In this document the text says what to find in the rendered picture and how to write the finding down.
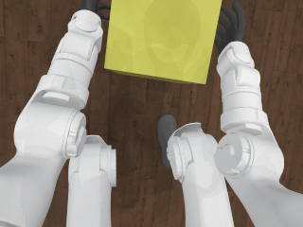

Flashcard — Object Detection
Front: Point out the robot right hand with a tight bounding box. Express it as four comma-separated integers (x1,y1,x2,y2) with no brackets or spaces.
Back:
214,0,246,55

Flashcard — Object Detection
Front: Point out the robot right shin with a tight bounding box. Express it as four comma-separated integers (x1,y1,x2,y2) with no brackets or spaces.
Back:
167,122,218,166

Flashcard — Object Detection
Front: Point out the right robot foot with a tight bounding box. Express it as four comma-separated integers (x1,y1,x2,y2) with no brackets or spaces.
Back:
157,113,178,169

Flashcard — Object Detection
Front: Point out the left robot forearm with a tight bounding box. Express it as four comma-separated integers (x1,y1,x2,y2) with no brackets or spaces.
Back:
13,9,103,147

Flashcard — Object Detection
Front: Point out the carton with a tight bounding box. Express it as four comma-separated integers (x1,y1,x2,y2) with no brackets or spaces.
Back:
104,0,222,84

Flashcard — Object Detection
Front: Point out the robot left upper arm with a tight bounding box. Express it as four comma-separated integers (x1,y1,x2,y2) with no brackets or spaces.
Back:
0,102,87,227

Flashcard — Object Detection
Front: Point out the right robot forearm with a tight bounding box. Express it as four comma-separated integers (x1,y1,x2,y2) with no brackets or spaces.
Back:
216,41,277,144

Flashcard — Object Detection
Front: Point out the robot left hand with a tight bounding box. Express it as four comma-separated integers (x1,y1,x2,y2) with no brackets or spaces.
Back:
80,0,111,20

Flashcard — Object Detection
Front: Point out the robot right upper arm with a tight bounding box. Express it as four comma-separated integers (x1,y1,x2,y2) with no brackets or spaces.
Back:
213,131,303,227

